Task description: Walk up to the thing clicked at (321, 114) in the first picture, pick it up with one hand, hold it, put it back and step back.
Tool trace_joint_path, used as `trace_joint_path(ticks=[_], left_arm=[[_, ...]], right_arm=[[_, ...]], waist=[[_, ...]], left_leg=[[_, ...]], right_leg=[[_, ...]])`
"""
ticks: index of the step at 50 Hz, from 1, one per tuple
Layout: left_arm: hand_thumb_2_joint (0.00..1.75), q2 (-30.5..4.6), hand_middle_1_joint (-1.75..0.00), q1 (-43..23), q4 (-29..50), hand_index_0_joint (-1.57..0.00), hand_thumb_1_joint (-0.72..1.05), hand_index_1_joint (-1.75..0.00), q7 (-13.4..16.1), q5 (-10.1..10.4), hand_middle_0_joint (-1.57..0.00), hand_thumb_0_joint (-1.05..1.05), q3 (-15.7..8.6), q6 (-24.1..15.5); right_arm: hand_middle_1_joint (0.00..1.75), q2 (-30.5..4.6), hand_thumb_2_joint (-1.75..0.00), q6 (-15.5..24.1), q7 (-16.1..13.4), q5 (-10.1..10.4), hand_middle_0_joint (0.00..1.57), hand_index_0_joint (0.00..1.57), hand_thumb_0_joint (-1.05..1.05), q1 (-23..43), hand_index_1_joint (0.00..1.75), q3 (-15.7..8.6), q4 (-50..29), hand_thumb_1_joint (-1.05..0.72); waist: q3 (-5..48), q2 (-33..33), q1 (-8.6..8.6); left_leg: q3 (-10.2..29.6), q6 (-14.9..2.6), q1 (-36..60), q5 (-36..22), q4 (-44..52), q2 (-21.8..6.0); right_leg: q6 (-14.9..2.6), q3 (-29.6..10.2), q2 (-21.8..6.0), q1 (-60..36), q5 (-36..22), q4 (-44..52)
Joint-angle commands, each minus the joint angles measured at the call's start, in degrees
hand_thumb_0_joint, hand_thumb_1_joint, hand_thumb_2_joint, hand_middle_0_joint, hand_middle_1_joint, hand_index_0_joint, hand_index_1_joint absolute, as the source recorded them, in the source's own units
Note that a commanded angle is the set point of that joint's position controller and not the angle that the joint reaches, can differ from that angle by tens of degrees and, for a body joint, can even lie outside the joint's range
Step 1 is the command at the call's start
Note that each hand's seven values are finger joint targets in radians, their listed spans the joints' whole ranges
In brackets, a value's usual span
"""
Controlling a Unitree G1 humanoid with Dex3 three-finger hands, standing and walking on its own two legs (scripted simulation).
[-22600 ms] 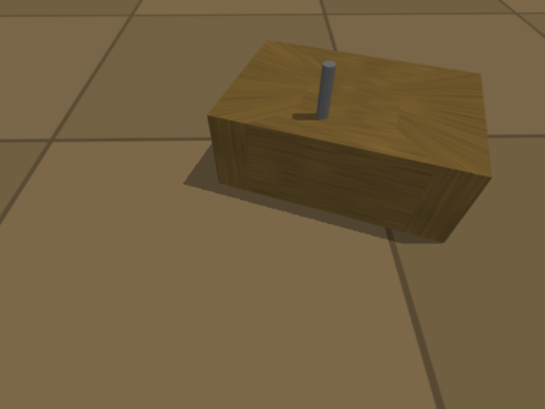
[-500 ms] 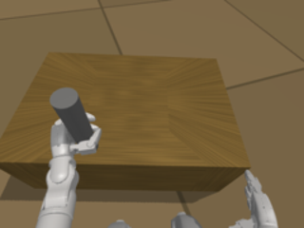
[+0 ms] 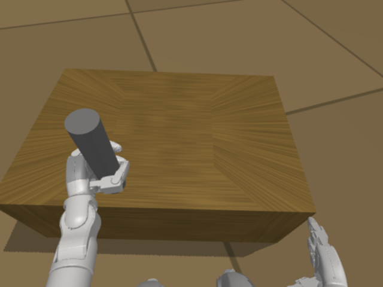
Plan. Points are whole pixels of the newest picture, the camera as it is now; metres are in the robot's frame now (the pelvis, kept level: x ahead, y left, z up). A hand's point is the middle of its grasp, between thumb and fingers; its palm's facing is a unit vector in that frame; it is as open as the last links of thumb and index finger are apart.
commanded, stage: hold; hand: left
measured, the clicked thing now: (102, 159) +0.34 +0.18 +0.09
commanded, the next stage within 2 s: crouch in 1.60 s
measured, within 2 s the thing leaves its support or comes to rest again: neither
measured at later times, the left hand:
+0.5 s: hand (111, 162) +0.35 +0.17 +0.06, palm faces +0.19 -0.98 +0.00, open 6.6 cm
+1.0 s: hand (110, 165) +0.34 +0.17 +0.06, palm faces +0.20 -0.98 -0.01, open 6.6 cm
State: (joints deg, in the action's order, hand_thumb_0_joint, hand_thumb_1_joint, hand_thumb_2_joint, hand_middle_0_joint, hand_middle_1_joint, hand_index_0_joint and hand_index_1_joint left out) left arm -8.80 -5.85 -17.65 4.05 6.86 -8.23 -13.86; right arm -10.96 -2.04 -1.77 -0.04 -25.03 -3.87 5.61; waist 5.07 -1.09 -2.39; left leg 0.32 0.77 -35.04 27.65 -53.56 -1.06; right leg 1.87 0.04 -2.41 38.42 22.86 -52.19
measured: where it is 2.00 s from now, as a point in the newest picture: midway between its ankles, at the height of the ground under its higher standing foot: outside the picture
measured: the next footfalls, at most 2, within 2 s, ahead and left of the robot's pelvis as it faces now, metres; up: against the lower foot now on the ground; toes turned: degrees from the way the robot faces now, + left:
none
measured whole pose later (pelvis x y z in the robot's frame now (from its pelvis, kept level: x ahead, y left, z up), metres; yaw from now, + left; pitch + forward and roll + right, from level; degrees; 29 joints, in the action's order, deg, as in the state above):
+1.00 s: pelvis +0.01 +0.00 +0.00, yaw +0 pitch +9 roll +0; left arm -9.0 -5.5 -17.8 4.4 7.0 -8.5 -15.0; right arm -11.0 -1.6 -1.7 -0.2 -23.6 -3.8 7.7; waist 4.8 -1.0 -2.2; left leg 0.6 0.9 -33.7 27.5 -52.2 -1.1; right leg 1.7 0.3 -2.4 37.0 22.8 -50.9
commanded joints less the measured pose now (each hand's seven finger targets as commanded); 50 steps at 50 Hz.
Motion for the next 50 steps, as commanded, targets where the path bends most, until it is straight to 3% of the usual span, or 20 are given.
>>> trace_joint_path(ticks=[1, 5, 12, 13, 15, 18, 19, 21, 22, 28, 32, 34, 37, 39, 41, 43, 45, 48, 49, 50], left_arm=[[1.24, -7.0, -1.44, -17.8, 16.0, -1.38, 0.46, -1.42, 0.2, 0.8, -1.35, 0.00, -3.4, -5.7], [1.25, -6.8, -1.45, -15.4, 13.5, -1.39, 0.45, -1.43, 0.0, 0.8, -1.36, 0.00, -3.6, -5.7], [1.25, -6.8, -1.44, -18.1, 19.9, -1.39, 0.48, -1.43, 0.0, 1.0, -1.36, 0.00, -2.8, -6.8], [1.24, -6.8, -1.44, -17.9, 18.4, -1.38, 0.45, -1.42, 0.1, 1.1, -1.35, 0.00, -2.6, -6.4], [1.24, -6.0, -1.43, -17.6, 18.0, -1.37, 0.47, -1.42, 0.4, 0.9, -1.34, 0.00, -1.9, -6.1], [1.24, -7.1, -1.43, -18.8, 16.9, -1.36, 0.46, -1.41, 0.4, 0.6, -1.33, 0.00, -2.5, -5.4], [1.23, -6.2, -1.42, -18.1, 16.5, -1.37, 0.46, -1.41, 0.3, 0.3, -1.34, 0.00, -1.6, -5.1], [1.26, -6.8, -1.44, -16.5, 13.1, -1.38, 0.47, -1.43, 0.2, 0.7, -1.35, 0.00, -2.7, -4.4], [1.25, -5.3, -1.43, -20.3, 15.7, -1.37, 0.50, -1.41, 0.0, 0.7, -1.33, 0.00, -0.8, -4.5], [1.28, -7.3, -1.46, -19.6, 10.7, -1.40, 0.49, -1.45, 0.1, 0.8, -1.37, 0.00, -4.0, -4.5], [1.28, -5.9, -1.46, -19.2, 12.7, -1.39, 0.46, -1.45, 0.0, 0.6, -1.36, 0.00, -2.5, -5.3], [1.27, -6.8, -1.44, -18.4, 11.9, -1.38, 0.47, -1.43, 0.3, 0.8, -1.35, 0.00, -3.8, -5.7], [1.27, -5.7, -1.44, -18.6, 14.8, -1.37, 0.49, -1.43, 0.2, 0.5, -1.35, 0.00, -2.2, -6.5], [1.25, -7.6, -1.44, -16.6, 13.0, -1.39, 0.46, -1.43, 0.5, 0.7, -1.36, 0.00, -4.2, -6.4], [1.27, -6.2, -1.45, -17.5, 14.7, -1.38, 0.45, -1.43, 0.2, 0.5, -1.35, 0.00, -2.6, -6.9], [1.26, -7.7, -1.44, -18.7, 17.1, -1.38, 0.47, -1.43, 0.4, 0.6, -1.35, 0.00, -3.5, -7.2], [1.27, -5.6, -1.44, -19.9, 17.3, -1.37, 0.48, -1.43, 0.1, 0.5, -1.34, 0.00, -0.9, -7.0], [1.26, -6.9, -1.42, -19.8, 16.6, -1.35, 0.49, -1.41, 0.3, 0.8, -1.32, 0.00, -2.6, -6.6], [1.26, -5.6, -1.43, -20.2, 17.0, -1.36, 0.47, -1.42, 0.0, 0.7, -1.33, 0.00, -0.8, -6.4], [1.28, -7.4, -1.44, -20.1, 16.3, -1.36, 0.48, -1.43, 0.0, 0.9, -1.33, 0.00, -2.7, -6.3]], right_arm=[[0.05, -6.9, -0.05, 3.3, -0.7, 0.1, 0.05, 0.05, 0.00, 1.6, 0.05, -4.1, -11.8, 0.53], [0.05, -7.0, -0.05, 3.0, -0.5, 0.1, 0.05, 0.05, 0.00, 0.7, 0.05, -3.9, -8.2, 0.53], [0.05, -6.7, -0.05, 3.2, -0.4, 0.0, 0.05, 0.05, 0.00, 2.6, 0.05, -3.5, -10.8, 0.53], [0.05, -8.4, -0.05, 3.2, -0.6, 0.0, 0.05, 0.05, 0.00, 2.0, 0.05, -5.2, -10.8, 0.53], [0.05, -6.0, -0.05, 3.2, -0.5, 0.1, 0.05, 0.05, 0.00, 0.9, 0.05, -2.8, -9.2, 0.53], [0.05, -8.3, -0.05, 3.1, -1.0, 0.0, 0.05, 0.05, 0.00, 1.5, 0.05, -4.8, -9.3, 0.53], [0.05, -6.3, -0.05, 2.9, -0.7, 0.0, 0.05, 0.05, 0.00, 0.2, 0.05, -2.8, -9.2, 0.53], [0.05, -8.9, -0.05, 2.8, -1.1, 0.2, 0.05, 0.05, 0.00, -0.4, 0.05, -5.7, -8.5, 0.54], [0.05, -5.7, -0.05, 2.6, -0.8, 0.2, 0.05, 0.05, 0.00, -2.1, 0.05, -3.3, -4.0, 0.54], [0.05, -7.8, -0.05, 3.4, -0.6, 0.3, 0.05, 0.05, 0.00, 3.3, 0.05, -4.6, -9.1, 0.53], [0.05, -5.8, -0.05, 3.0, -0.3, 0.1, 0.05, 0.05, 0.00, 1.9, 0.05, -3.1, -6.6, 0.53], [0.05, -8.5, -0.05, 3.1, -0.5, 0.1, 0.05, 0.05, 0.00, 3.7, 0.05, -5.5, -8.3, 0.53], [0.05, -5.0, -0.05, 2.9, -0.1, -0.1, 0.05, 0.05, 0.00, 2.2, 0.05, -2.4, -7.0, 0.53], [0.05, -9.3, -0.05, 3.0, -0.6, 0.1, 0.05, 0.05, 0.00, 3.2, 0.05, -6.4, -8.4, 0.53], [0.05, -6.9, -0.05, 3.1, -0.2, -0.1, 0.05, 0.05, 0.00, 2.2, 0.05, -3.4, -8.5, 0.53], [0.05, -6.5, -0.05, 3.0, -0.3, 0.0, 0.05, 0.05, 0.00, 1.5, 0.05, -3.6, -7.0, 0.53], [0.05, -5.9, -0.05, 3.2, -0.3, 0.0, 0.05, 0.05, 0.00, 1.6, 0.05, -2.9, -7.1, 0.53], [0.05, -7.6, -0.05, 3.6, -0.6, 0.1, 0.05, 0.05, 0.00, 2.5, 0.05, -4.2, -9.4, 0.54], [0.05, -6.2, -0.05, 3.5, -0.5, 0.1, 0.05, 0.05, 0.00, 1.3, 0.05, -3.0, -7.7, 0.53], [0.05, -6.7, -0.05, 3.2, -0.7, 0.1, 0.05, 0.05, 0.00, 0.3, 0.05, -3.7, -6.6, 0.53]], waist=[[16.6, 1.2, 0.18], [13.6, 2.3, 0.96], [18.3, 3.3, 0.87], [17.9, 2.8, -0.35], [16.2, 2.1, 0.03], [16.5, 3.1, -0.44], [15.6, 2.6, -0.20], [15.3, 1.8, -0.93], [13.4, 3.3, -0.73], [14.5, 0.6, 0.42], [16.0, 2.3, 1.13], [15.4, 0.7, 0.72], [16.2, 1.4, 1.13], [16.0, 1.8, 0.52], [15.7, 2.3, 0.58], [16.6, 4.0, 0.68], [14.7, 3.4, -0.30], [16.5, 2.2, -0.49], [15.5, 2.5, -0.53], [15.2, 3.2, -0.35]], left_leg=[[-1.2, -0.38, 5.2, -14.3, 8.9, 1.4], [-1.1, -0.08, 4.2, -15.8, 9.1, 1.2], [-1.1, 0.26, 6.3, -19.2, 8.7, 1.0], [-1.1, 0.15, 6.8, -18.8, 8.8, 1.0], [-1.2, -0.07, 5.7, -17.0, 8.9, 1.1], [-1.0, 0.23, 6.5, -17.5, 9.4, 1.0], [-1.0, 0.16, 6.2, -17.6, 9.4, 1.0], [-1.2, 0.05, 6.6, -18.2, 9.3, 1.0], [-1.3, -0.10, 6.0, -16.2, 9.8, 1.2], [-1.2, -0.18, 5.0, -17.4, 9.3, 1.2], [-1.2, 0.11, 6.0, -18.3, 9.6, 1.2], [-0.9, 0.05, 5.9, -16.5, 10.2, 1.0], [-1.1, -0.21, 5.2, -15.1, 10.0, 1.3], [-1.3, -0.05, 5.9, -17.0, 9.8, 1.2], [-1.4, 0.03, 5.9, -17.9, 9.4, 1.2], [-1.1, 0.34, 6.4, -19.1, 9.5, 1.0], [-0.9, 0.20, 6.7, -16.3, 10.1, 0.9], [-1.0, -0.05, 6.9, -16.0, 9.9, 1.1], [-1.0, -0.19, 6.9, -15.4, 10.0, 1.2], [-1.1, -0.16, 6.3, -15.7, 9.8, 1.2]], right_leg=[[-1.57, 1.3, 1.6, -11.9, -13.0, 7.0], [-1.88, 1.5, 1.7, -10.8, -13.8, 6.5], [-2.13, 1.4, 1.8, -12.4, -16.6, 5.7], [-2.01, 1.4, 1.9, -12.2, -16.5, 5.9], [-1.85, 1.4, 1.8, -11.7, -15.3, 6.3], [-1.99, 1.4, 1.8, -11.4, -15.3, 6.5], [-1.95, 1.6, 1.8, -11.3, -15.4, 6.6], [-1.86, 1.5, 1.8, -11.4, -16.2, 6.9], [-1.90, 1.4, 1.8, -10.1, -14.8, 7.1], [-1.83, 1.4, 1.5, -12.0, -15.5, 7.1], [-2.12, 1.5, 1.6, -12.7, -15.8, 6.7], [-2.03, 1.7, 1.9, -12.2, -14.2, 7.2], [-1.92, 1.5, 1.8, -12.7, -13.4, 7.3], [-1.94, 1.4, 1.8, -12.9, -15.0, 7.1], [-1.96, 1.5, 1.9, -12.4, -15.7, 6.9], [-2.19, 1.5, 1.8, -12.2, -16.4, 6.3], [-2.05, 1.6, 2.0, -10.8, -14.1, 6.8], [-1.83, 1.5, 1.8, -11.9, -14.5, 7.2], [-1.81, 1.5, 1.8, -11.6, -14.1, 7.3], [-1.80, 1.5, 1.7, -11.2, -14.2, 7.5]])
